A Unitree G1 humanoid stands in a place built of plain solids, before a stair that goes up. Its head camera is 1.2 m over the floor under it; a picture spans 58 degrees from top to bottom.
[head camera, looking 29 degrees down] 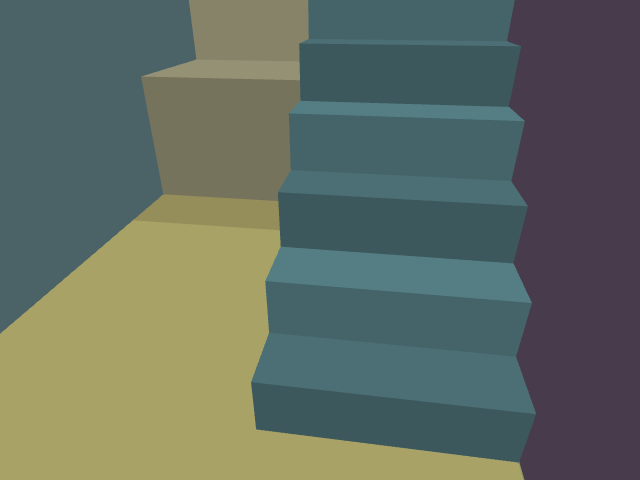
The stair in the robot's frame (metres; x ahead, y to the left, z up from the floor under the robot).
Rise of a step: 0.21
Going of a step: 0.22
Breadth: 0.81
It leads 8 degrees to the right of straight ahead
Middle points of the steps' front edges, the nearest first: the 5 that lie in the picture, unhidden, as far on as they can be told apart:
0.86 -0.19 0.21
1.08 -0.22 0.42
1.29 -0.26 0.64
1.51 -0.29 0.85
1.73 -0.32 1.06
